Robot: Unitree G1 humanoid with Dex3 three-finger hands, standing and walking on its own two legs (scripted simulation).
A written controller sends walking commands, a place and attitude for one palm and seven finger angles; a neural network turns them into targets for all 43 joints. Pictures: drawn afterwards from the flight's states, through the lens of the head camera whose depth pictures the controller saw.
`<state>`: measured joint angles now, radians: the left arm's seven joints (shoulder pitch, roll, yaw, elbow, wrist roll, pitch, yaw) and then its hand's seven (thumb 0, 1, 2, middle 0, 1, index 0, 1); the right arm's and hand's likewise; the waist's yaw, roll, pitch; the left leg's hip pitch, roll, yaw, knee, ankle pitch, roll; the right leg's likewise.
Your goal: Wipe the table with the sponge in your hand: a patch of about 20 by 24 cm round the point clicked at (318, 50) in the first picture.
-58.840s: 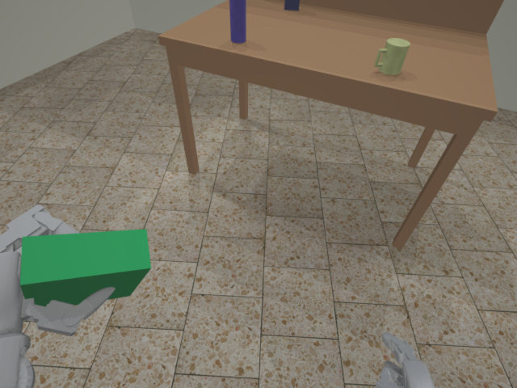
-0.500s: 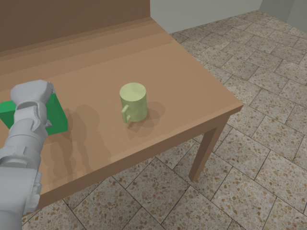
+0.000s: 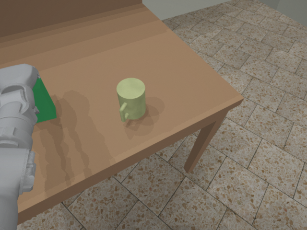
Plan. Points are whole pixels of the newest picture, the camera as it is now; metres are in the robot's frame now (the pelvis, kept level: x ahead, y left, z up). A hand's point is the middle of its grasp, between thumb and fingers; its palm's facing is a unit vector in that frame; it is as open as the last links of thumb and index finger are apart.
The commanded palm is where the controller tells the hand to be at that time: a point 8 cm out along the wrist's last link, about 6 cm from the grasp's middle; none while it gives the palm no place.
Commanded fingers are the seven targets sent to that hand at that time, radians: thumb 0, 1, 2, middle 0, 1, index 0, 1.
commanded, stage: slide back across to the first lane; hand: left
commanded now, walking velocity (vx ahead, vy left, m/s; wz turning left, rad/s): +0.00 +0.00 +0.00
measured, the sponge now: (25, 109) +0.43 +0.36 +0.04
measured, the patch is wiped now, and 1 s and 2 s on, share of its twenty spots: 0.95 1.00 1.00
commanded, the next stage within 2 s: wipe back along the first lane in 0.54 s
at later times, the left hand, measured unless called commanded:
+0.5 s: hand (2, 102) +0.42 +0.39 +0.09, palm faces -0.12 -0.02 -0.99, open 9.2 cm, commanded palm +0.40 +0.38 +0.14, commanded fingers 0.00 0.10 1.30 -1.20 -1.60 -1.20 -1.60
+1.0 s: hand out of the picture +0.38 +0.39 +0.08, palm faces -0.05 -0.02 -1.00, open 9.2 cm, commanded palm +0.35 +0.37 +0.12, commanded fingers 0.00 0.10 1.30 -1.20 -1.60 -1.20 -1.60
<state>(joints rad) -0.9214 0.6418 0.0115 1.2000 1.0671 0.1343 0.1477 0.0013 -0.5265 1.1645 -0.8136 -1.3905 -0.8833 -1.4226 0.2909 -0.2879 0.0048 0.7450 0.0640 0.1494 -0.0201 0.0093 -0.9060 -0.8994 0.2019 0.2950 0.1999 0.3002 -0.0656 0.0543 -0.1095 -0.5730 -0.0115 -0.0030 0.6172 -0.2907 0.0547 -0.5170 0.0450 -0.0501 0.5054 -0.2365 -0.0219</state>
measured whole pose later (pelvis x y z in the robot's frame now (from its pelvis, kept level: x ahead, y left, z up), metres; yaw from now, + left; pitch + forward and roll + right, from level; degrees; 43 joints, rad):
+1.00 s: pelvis +0.03 +0.02 +0.01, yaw +1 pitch +10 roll -3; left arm -0.44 0.62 0.09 0.65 0.96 0.14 0.08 -0.03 -0.45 1.12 -0.75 -1.44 -0.81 -1.50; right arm 0.22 -0.30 -0.01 0.68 0.08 0.20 0.00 0.01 -0.91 -0.90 0.20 0.29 0.20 0.30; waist 0.03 0.07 -0.09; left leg -0.40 -0.04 -0.01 0.55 -0.31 0.08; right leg -0.33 0.02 -0.05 0.42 -0.26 0.00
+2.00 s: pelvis +0.04 +0.01 +0.01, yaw +1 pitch +5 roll -2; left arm 0.01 0.55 0.03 0.11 0.90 0.29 0.08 0.01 -0.43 1.11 -0.73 -1.47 -0.80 -1.51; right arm 0.11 -0.29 0.02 0.61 0.08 0.15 0.01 0.01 -0.91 -0.90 0.20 0.29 0.20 0.30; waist 0.07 0.10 -0.09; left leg -0.28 -0.04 -0.01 0.52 -0.33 0.07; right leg -0.22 0.02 -0.05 0.41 -0.28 0.00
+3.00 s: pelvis +0.02 -0.01 +0.01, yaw +2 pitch -1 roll -1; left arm 0.07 0.54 -0.02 -0.05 0.88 0.34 0.02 -0.02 -0.46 1.09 -0.78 -1.41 -0.85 -1.43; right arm 0.07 -0.28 0.04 0.63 0.06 0.10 -0.03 0.02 -0.91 -0.90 0.20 0.29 0.20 0.30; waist 0.11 0.09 -0.01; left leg -0.18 -0.03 -0.02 0.47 -0.28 0.04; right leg -0.13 0.03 -0.06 0.39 -0.25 -0.03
